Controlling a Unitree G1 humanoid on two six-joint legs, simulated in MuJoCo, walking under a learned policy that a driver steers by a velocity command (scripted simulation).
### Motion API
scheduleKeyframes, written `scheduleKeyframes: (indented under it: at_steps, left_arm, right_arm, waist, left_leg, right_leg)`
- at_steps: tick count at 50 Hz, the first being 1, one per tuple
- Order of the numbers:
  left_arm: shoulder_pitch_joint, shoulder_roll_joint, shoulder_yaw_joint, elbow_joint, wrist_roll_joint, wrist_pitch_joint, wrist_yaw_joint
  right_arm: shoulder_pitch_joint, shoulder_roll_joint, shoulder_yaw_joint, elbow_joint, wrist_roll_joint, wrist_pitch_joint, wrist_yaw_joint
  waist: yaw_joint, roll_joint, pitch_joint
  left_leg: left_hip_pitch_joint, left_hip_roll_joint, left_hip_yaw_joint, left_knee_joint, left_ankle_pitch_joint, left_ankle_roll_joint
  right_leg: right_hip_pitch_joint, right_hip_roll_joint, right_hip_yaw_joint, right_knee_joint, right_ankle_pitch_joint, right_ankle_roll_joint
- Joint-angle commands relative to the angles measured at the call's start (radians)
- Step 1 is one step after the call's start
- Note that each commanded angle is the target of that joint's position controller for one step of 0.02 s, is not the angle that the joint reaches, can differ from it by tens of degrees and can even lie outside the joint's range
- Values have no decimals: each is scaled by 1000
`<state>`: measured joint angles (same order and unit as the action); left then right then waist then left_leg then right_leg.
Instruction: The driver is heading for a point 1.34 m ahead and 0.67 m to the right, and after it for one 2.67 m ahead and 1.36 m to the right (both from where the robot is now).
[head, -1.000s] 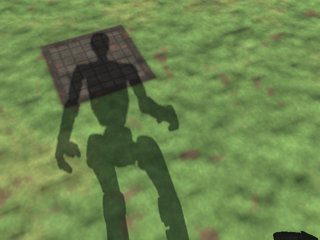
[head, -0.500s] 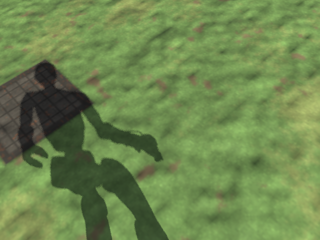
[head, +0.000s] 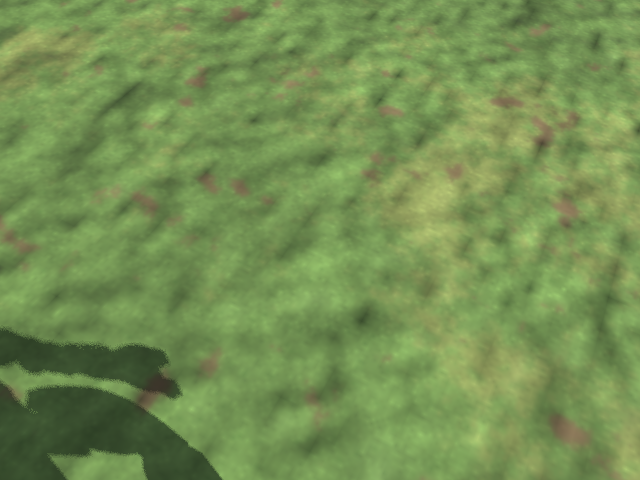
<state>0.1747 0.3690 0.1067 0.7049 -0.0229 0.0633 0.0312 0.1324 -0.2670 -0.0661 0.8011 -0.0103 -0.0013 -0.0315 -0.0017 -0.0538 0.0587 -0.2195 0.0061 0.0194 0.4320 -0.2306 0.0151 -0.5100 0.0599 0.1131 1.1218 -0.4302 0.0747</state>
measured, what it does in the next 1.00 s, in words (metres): steps on the spot, turning right: right foot, then left foot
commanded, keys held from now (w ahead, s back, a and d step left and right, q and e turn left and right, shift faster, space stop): e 1.00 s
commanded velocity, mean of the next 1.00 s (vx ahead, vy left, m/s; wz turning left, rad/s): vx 0.00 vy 0.00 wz -0.60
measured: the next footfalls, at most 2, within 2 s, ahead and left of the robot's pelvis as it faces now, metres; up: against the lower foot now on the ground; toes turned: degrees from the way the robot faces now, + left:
right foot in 0.26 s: +0.02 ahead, -0.16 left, +0.00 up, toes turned -11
left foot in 0.76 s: +0.12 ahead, +0.05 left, +0.00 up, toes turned -32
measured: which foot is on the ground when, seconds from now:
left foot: down 0.00-0.26, up 0.28-0.74, down 0.76-1.00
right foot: up 0.00-0.24, down 0.26-0.76, up 0.78-1.00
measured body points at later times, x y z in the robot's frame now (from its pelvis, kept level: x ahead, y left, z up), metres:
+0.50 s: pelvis -0.01 -0.06 +0.00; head +0.03 -0.10 +0.45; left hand +0.22 +0.17 -0.07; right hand +0.06 -0.39 -0.11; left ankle +0.04 +0.10 -0.67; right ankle -0.01 -0.15 -0.74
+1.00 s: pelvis +0.02 -0.03 +0.00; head +0.06 -0.04 +0.45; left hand +0.30 +0.14 -0.10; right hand -0.02 -0.34 -0.09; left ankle +0.08 +0.07 -0.74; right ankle -0.08 -0.14 -0.67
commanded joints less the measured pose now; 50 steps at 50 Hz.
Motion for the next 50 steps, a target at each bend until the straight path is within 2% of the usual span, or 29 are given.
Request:
scheduleKeyframes:
  at_steps: [1, 5, 7, 9, 11, 12, 13, 14, 15, 16, 17, 18, 19, 21, 26, 29, 33, 35, 37, 38, 39, 40, 41, 42, 43, 44, 45, 47, 50]
  left_arm:
    - [-52, 53, 9, -97, -7, -11, -4]
    - [-68, 30, -9, -126, 3, -12, -21]
    - [-53, 39, -8, -129, 3, -8, -29]
    - [-36, 49, -3, -131, 2, -1, -38]
    - [18, 49, 5, -117, 2, 4, -47]
    - [60, 65, 16, -102, 4, 5, -43]
    - [108, 137, 40, -96, 2, 2, -31]
    - [106, 245, 53, -131, 10, -6, -16]
    - [134, 208, 42, -137, 47, -36, -33]
    - [88, 178, 32, -130, 46, -59, -38]
    - [31, 151, 27, -125, 28, -68, -32]
    - [-7, 121, 15, -131, 15, -68, -26]
    - [-30, 114, 8, -135, 11, -65, -18]
    - [-27, 105, 2, -143, 19, -63, -9]
    - [-1, 123, 8, -141, 15, -55, 2]
    - [-6, 134, 12, -144, 17, -47, 0]
    - [-25, 136, 13, -151, 14, -36, -9]
    - [-42, 132, 12, -156, 6, -30, -10]
    - [-73, 118, 7, -164, -7, -23, -5]
    - [-37, 83, -2, -163, -3, -23, -3]
    - [44, 39, -12, -162, 7, -27, -5]
    - [32, 122, 14, -162, 10, -35, -2]
    - [46, 171, 34, -146, 9, -34, -2]
    - [51, 164, 38, -125, 3, -26, -1]
    - [58, 138, 35, -112, 4, -15, 2]
    - [55, 113, 28, -114, 2, -9, 0]
    - [40, 91, 21, -123, -4, -7, -4]
    - [-12, 65, 10, -151, -9, -11, -8]
    - [-46, 44, -4, -177, 0, -14, -18]
  right_arm:
    - [-14, -161, -32, -61, -3, -1, -19]
    - [-15, -213, -48, -63, 3, 11, -11]
    - [-28, -229, -54, -66, 8, 14, 0]
    - [-27, -239, -58, -61, 21, 13, 9]
    - [-48, -240, -59, -58, 41, 12, 13]
    - [-19, -212, -53, -42, 45, 9, 16]
    - [34, -163, -40, -29, 21, 5, 22]
    - [14, -97, -14, -80, -37, 4, 25]
    - [-81, -147, -29, -110, -12, 1, 13]
    - [-102, -175, -39, -113, 16, 5, 7]
    - [-85, -182, -45, -102, 19, 8, 1]
    - [-75, -189, -50, -86, 10, 12, -6]
    - [-60, -191, -52, -83, 3, 13, -8]
    - [-32, -173, -50, -82, 6, 10, -3]
    - [-67, -144, -39, -105, 9, 6, 0]
    - [-76, -143, -36, -114, 12, -2, 7]
    - [-63, -150, -38, -124, 19, -19, 20]
    - [-38, -152, -40, -125, 21, -28, 28]
    - [26, -155, -46, -108, 18, -36, 33]
    - [50, -203, -58, -109, 6, -35, 28]
    - [4, -282, -68, -125, -9, -22, 21]
    - [23, -250, -62, -129, -30, -23, 23]
    - [-15, -203, -46, -144, -21, -25, 19]
    - [-56, -167, -36, -150, -10, -22, 13]
    - [-71, -153, -31, -157, 1, -20, 8]
    - [-68, -150, -27, -156, 7, -17, 2]
    - [-53, -153, -25, -153, 4, -11, -3]
    - [-9, -164, -30, -146, -3, -1, -10]
    - [14, -199, -43, -142, -1, 10, -9]
  waist:
    - [-30, 214, -76]
    - [-45, 223, -108]
    - [-39, 232, -109]
    - [-30, 234, -107]
    - [12, 220, -108]
    - [27, 181, -119]
    - [26, 0, -143]
    - [-4, -290, -145]
    - [84, -178, -229]
    - [58, -109, -169]
    - [27, -79, -125]
    - [14, -56, -109]
    - [-2, -62, -108]
    - [-13, -73, -137]
    - [12, -79, -123]
    - [22, -91, -111]
    - [23, -103, -123]
    - [11, -108, -137]
    - [-33, -94, -148]
    - [-20, -8, -175]
    - [56, 263, -154]
    - [15, 297, -134]
    - [30, 217, -112]
    - [41, 184, -88]
    - [37, 176, -75]
    - [27, 182, -63]
    - [17, 189, -59]
    - [-20, 214, -70]
    - [-45, 220, -103]
  left_leg:
    - [200, 248, -163, -131, 358, 204]
    - [203, 282, -99, -126, 397, 212]
    - [164, 288, -64, -118, 417, 204]
    - [160, 304, -51, -91, 410, 191]
    - [127, 299, -16, -18, 372, 142]
    - [71, 270, 24, 65, 293, 88]
    - [-93, 194, 111, 271, 83, 0]
    - [-390, 44, 129, 570, -460, -96]
    - [-416, 7, -43, 739, -487, -94]
    - [-435, 31, -73, 783, -403, -77]
    - [-442, 49, -83, 754, -304, -64]
    - [-435, 58, -92, 725, -243, -64]
    - [-398, 45, -89, 722, -189, -71]
    - [-357, 20, -86, 706, -125, -83]
    - [-341, -5, -105, 473, -101, -108]
    - [-282, -22, -115, 372, -117, -108]
    - [-200, -45, -119, 261, -145, -92]
    - [-147, -52, -118, 164, -125, -78]
    - [-7, -37, -100, -56, 64, -51]
    - [116, 92, -195, -97, 164, -4]
    - [190, 292, -416, -108, 393, 121]
    - [124, 407, -538, -129, 433, 262]
    - [96, 386, -466, -121, 391, 264]
    - [79, 313, -362, -113, 327, 217]
    - [88, 266, -295, -109, 279, 186]
    - [96, 251, -253, -108, 307, 185]
    - [97, 230, -205, -115, 327, 188]
    - [167, 234, -168, -118, 356, 204]
    - [222, 272, -139, -112, 396, 220]
  right_leg:
    - [-129, -56, -39, -45, 35, 37]
    - [-7, -104, -96, -238, 26, 32]
    - [77, -99, -136, -322, 37, 16]
    - [128, -92, -158, -412, 61, -9]
    - [233, -74, -186, -589, 179, -57]
    - [338, -55, -175, -689, 276, -93]
    - [512, -146, -13, -748, 554, -149]
    - [617, -410, 355, -710, 966, -315]
    - [529, -467, 425, -759, 851, -452]
    - [493, -403, 334, -783, 723, -412]
    - [457, -341, 264, -788, 607, -347]
    - [435, -308, 234, -789, 559, -308]
    - [400, -283, 212, -792, 579, -298]
    - [393, -260, 198, -796, 588, -302]
    - [409, -240, 252, -785, 468, -305]
    - [364, -229, 304, -773, 400, -308]
    - [352, -218, 385, -734, 466, -303]
    - [365, -205, 422, -702, 523, -289]
    - [323, -154, 410, -650, 479, -234]
    - [236, -100, 349, -557, 293, -178]
    - [51, 69, 145, -357, -96, -109]
    - [-35, 70, 74, -126, -252, -56]
    - [-45, 15, 73, 3, -187, -33]
    - [-50, -1, 58, 48, -120, -16]
    - [-71, -6, 47, 83, -65, 0]
    - [-89, -11, 35, 106, -29, 14]
    - [-89, -17, 2, 88, -6, 23]
    - [-111, -40, -37, -2, 15, 37]
    - [-67, -84, -68, -148, 5, 43]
